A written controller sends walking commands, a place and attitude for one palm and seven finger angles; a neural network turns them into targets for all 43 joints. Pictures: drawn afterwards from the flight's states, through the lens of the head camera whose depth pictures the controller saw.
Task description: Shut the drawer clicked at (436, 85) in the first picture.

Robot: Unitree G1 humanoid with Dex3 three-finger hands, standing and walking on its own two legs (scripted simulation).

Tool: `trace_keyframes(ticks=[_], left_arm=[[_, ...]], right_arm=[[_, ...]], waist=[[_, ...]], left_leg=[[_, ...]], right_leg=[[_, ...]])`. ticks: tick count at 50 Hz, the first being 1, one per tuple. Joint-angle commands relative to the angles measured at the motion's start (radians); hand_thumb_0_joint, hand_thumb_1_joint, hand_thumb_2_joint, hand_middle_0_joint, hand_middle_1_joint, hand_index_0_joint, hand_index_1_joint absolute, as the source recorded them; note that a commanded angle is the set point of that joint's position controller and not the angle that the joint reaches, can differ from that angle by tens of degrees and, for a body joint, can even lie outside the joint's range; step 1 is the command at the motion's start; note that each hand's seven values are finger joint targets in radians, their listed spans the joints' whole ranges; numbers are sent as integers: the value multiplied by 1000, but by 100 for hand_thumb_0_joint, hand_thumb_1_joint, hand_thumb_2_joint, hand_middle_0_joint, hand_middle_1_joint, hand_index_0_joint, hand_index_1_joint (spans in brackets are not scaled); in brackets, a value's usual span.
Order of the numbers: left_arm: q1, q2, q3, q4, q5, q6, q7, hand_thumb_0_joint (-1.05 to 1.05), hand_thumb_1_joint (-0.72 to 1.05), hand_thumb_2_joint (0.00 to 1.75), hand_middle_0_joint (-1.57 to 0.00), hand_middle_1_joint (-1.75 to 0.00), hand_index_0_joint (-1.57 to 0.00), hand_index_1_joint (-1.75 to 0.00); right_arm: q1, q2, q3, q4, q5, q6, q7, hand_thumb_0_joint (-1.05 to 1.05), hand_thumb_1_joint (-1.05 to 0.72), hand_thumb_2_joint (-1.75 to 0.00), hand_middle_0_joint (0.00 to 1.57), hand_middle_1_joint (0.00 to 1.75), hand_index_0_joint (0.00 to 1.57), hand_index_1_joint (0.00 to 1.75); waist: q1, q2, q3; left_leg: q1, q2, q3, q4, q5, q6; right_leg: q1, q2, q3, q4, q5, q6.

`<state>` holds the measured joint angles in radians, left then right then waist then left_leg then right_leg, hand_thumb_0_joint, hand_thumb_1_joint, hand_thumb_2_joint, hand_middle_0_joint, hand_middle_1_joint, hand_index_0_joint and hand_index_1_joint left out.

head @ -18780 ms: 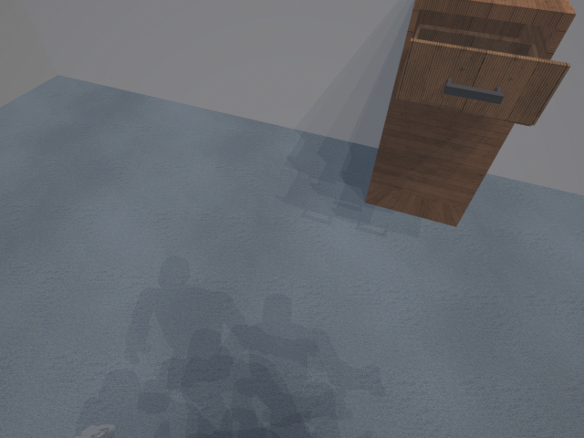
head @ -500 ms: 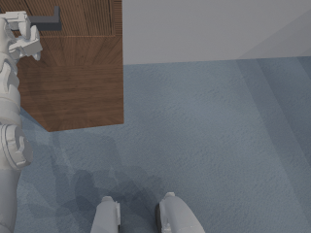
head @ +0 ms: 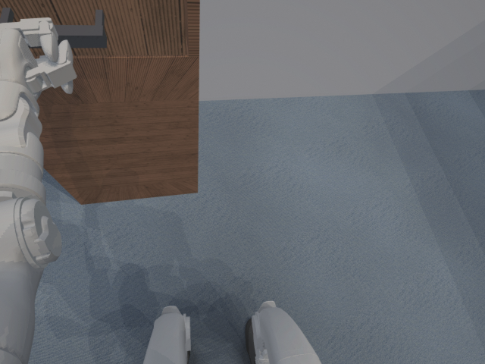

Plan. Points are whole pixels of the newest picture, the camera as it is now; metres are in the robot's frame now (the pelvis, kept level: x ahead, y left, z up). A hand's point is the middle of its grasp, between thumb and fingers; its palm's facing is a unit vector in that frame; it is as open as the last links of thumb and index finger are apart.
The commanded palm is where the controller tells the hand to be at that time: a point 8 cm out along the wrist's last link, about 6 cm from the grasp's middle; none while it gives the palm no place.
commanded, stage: pull the fist back off the drawer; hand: left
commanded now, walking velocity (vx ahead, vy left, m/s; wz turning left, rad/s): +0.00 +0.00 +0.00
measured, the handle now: (53, 26) +0.62 +0.24 +0.10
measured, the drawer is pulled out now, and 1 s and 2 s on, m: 0.00 0.00 0.00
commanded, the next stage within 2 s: draw the hand back to the body in 0.30 s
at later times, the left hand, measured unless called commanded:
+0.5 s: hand (65, 71) +0.52 +0.21 +0.11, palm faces +0.09 -1.00 -0.01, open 3.3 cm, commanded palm +0.47 +0.25 +0.12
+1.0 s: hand (3, 139) +0.37 +0.22 +0.17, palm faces +0.18 -0.97 -0.16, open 3.3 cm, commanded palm +0.33 +0.26 +0.18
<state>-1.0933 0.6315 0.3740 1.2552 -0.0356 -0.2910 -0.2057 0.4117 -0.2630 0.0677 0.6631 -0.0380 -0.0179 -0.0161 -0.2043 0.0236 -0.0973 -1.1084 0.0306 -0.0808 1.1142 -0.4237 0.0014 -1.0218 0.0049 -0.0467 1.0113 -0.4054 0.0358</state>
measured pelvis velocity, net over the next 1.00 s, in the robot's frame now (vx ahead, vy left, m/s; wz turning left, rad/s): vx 0.05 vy -0.01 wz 0.00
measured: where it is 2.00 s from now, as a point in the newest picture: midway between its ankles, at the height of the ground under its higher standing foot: outside the picture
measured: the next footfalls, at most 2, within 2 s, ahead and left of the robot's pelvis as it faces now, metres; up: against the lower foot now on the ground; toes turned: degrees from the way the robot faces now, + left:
none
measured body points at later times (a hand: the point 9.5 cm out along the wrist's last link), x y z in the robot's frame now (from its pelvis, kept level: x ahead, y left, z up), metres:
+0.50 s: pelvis +0.05 -0.01 +0.03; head +0.15 +0.01 +0.46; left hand +0.51 +0.26 +0.11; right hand +0.07 -0.27 -0.08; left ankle +0.05 +0.11 -0.65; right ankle +0.04 -0.15 -0.65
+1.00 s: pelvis +0.05 -0.01 +0.06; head +0.06 -0.02 +0.51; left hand +0.36 +0.27 +0.18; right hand +0.22 -0.25 -0.02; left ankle +0.05 +0.11 -0.65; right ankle +0.04 -0.15 -0.65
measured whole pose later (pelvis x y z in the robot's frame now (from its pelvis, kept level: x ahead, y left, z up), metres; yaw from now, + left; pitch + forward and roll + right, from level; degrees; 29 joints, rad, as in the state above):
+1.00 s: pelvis +0.05 -0.01 +0.06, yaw +0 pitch +5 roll -1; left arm -0.10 0.34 0.25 0.24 -0.16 -0.10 -0.10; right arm 0.23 -0.24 0.03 0.55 0.05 -0.03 -0.07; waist 0.00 0.04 -0.09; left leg -0.45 0.03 -0.01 0.74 -0.38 -0.01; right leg -0.41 -0.01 0.01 0.69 -0.38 0.03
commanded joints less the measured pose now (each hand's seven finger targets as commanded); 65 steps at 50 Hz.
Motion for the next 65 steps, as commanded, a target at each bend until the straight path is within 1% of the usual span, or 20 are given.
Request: trace_keyframes(ticks=[1, 3, 6, 8, 10, 13, 17, 19, 22, 26, 30, 32, 39, 45, 46, 47, 48, 51, 58, 65], left_arm=[[-483, 168, 36, -276, -35, -82, 23, 0, 90, 90, -140, -160, -140, -160], [-422, 141, 29, -295, -38, -88, 21, 0, 90, 90, -140, -160, -140, -160], [-335, 200, 88, -316, -43, -101, 20, 0, 90, 90, -140, -160, -140, -160], [-273, 165, 73, -379, -49, -117, 17, 0, 90, 90, -140, -160, -140, -160], [-172, 153, 91, -385, -62, -120, 16, 0, 90, 90, -140, -160, -140, -160], [-180, 137, 79, -392, -70, -119, 16, 0, 90, 90, -140, -160, -140, -160], [-126, 155, 108, -466, -80, -146, 16, 0, 90, 90, -140, -160, -140, -160], [-68, 106, 89, -467, -93, -146, 6, 0, 90, 90, -140, -160, -140, -160], [93, 105, 104, -532, -113, -128, -18, 0, 90, 90, -140, -160, -140, -160], [269, 63, 89, -726, -174, -81, -41, 0, 90, 90, -140, -160, -140, -160], [367, 18, 74, -863, -216, -35, -34, 0, 90, 90, -140, -160, -140, -160], [379, -10, 41, -924, -215, -24, -30, 0, 90, 90, -140, -160, -140, -160], [540, -85, -14, -1053, -245, 38, -39, 0, 90, 90, -140, -160, -140, -160], [647, -85, 1, -1157, -267, 100, -43, 0, 90, 90, -140, -160, -140, -160], [659, 6, -13, -1244, -133, 104, 80, 0, 90, 90, -140, -160, -140, -160], [695, -87, -66, -1292, -116, 115, 143, 0, 90, 90, -140, -160, -140, -160], [763, -136, -108, -1303, -98, 130, 187, 0, 90, 90, -140, -160, -140, -160], [869, -107, -79, -1358, -72, 158, 265, 0, 90, 90, -140, -160, -140, -160], [975, -136, -86, -1537, -43, 161, 313, 0, 90, 90, -140, -160, -140, -160], [1197, -146, -57, -1681, -37, 153, 315, 0, 90, 90, -140, -160, -140, -160]], right_arm=[[179, -209, -76, -42, -4, -1, 0, 0, -90, -90, 20, 30, 20, 30], [168, -199, -81, -58, 1, 10, 4, 0, -90, -90, 20, 30, 20, 30], [162, -199, -82, -71, 3, 26, 5, 0, -90, -90, 20, 30, 20, 30], [147, -189, -89, -93, 9, 35, 10, 0, -90, -90, 20, 30, 20, 30], [143, -184, -94, -105, 13, 45, 13, 0, -90, -90, 20, 30, 20, 30], [131, -180, -95, -105, 20, 59, 10, 0, -90, -90, 20, 30, 20, 30], [124, -174, -104, -113, 23, 67, 5, 0, -90, -90, 20, 30, 20, 30], [120, -165, -108, -111, 24, 69, 8, 0, -90, -90, 20, 30, 20, 30], [102, -163, -112, -142, 37, 75, 8, 0, -90, -90, 20, 30, 20, 30], [59, -147, -117, -182, 63, 65, 3, 0, -90, -90, 20, 30, 20, 30], [11, -137, -117, -192, 76, 36, -13, 0, -90, -90, 20, 30, 20, 30], [-10, -131, -113, -191, 79, 21, -20, 0, -90, -90, 20, 30, 20, 30], [-101, -122, -100, -208, 89, -31, -38, 0, -90, -90, 20, 30, 20, 30], [-182, -117, -85, -244, 96, -68, -57, 0, -90, -90, 20, 30, 20, 30], [-230, -109, -98, -252, 88, -59, -62, 0, -90, -90, 20, 30, 20, 30], [-244, -91, -90, -259, 84, -61, -67, 0, -90, -90, 20, 30, 20, 30], [-256, -89, -88, -254, 84, -63, -70, 0, -90, -90, 20, 30, 20, 30], [-279, -94, -84, -235, 77, -64, -79, 0, -90, -90, 20, 30, 20, 30], [-321, -72, -70, -220, 64, -83, -85, 0, -90, -90, 20, 30, 20, 30], [-332, -65, -74, -211, 47, -112, -71, 0, -90, -90, 20, 30, 20, 30]], waist=[[-40, 215, -482], [-22, 201, -483], [7, 165, -480], [31, 182, -508], [52, 136, -501], [39, 123, -438], [63, 128, -494], [64, 106, -494], [108, 119, -516], [134, 99, -511], [132, 70, -427], [123, 102, -392], [145, 79, -292], [180, 33, -239], [214, 39, -215], [191, 61, -168], [197, 63, -147], [207, -24, -114], [222, 64, -60], [242, 37, -24]], left_leg=[[555, 7, -16, -183, 141, 16], [557, 4, 0, -186, 169, 15], [537, 4, 16, -190, 210, 20], [583, 4, 27, -198, 263, 16], [573, 2, 41, -203, 298, 18], [546, 2, 52, -207, 295, 21], [591, -1, 61, -203, 410, 18], [606, 0, 66, -199, 457, 18], [619, -4, 81, -221, 513, 18], [652, -3, 90, -261, 577, 23], [660, -5, 98, -309, 518, 25], [695, -3, 94, -328, 523, 22], [739, -8, 80, -395, 430, 14], [750, -17, 74, -456, 308, 17], [794, -26, 88, -496, 274, 21], [815, -23, 89, -528, 249, 16], [827, -18, 91, -545, 238, 16], [850, -10, 95, -585, 267, 25], [964, -14, 109, -674, 317, 22], [1010, -11, 117, -715, 391, 19]], right_leg=[[78, 42, -19, -147, 66, -63], [115, 43, -17, -154, 82, -62], [183, 47, -11, -158, 115, -61], [214, 49, -10, -160, 152, -61], [269, 53, -8, -165, 197, -60], [272, 52, -1, -170, 221, -53], [342, 50, 8, -158, 339, -54], [357, 51, 6, -159, 385, -51], [437, 48, 13, -167, 453, -54], [551, 49, 16, -204, 543, -51], [582, 44, 11, -247, 532, -42], [575, 40, 9, -260, 518, -43], [597, 31, -9, -310, 434, -48], [645, 21, -11, -359, 341, -51], [653, 2, 39, -419, 278, -66], [652, 4, 29, -442, 261, -66], [674, 2, 27, -454, 253, -65], [751, 4, 23, -496, 284, -61], [841, 1, 21, -576, 314, -59], [900, 1, 14, -617, 374, -54]])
